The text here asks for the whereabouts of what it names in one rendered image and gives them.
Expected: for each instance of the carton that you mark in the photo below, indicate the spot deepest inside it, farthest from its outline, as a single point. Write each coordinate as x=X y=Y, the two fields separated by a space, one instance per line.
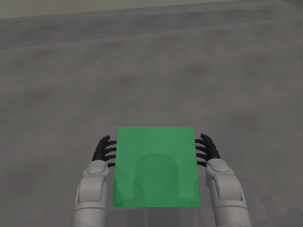
x=156 y=167

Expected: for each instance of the right robot hand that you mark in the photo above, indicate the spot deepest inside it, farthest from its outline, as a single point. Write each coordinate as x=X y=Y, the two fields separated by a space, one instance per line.
x=209 y=150

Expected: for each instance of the left robot hand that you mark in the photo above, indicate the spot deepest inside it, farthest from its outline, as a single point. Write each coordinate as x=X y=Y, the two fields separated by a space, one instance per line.
x=101 y=151

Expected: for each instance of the robot left forearm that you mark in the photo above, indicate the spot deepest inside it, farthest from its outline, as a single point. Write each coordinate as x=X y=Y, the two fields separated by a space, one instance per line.
x=91 y=199

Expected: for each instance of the robot right forearm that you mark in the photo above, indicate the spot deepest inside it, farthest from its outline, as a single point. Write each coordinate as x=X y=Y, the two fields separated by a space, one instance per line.
x=227 y=198

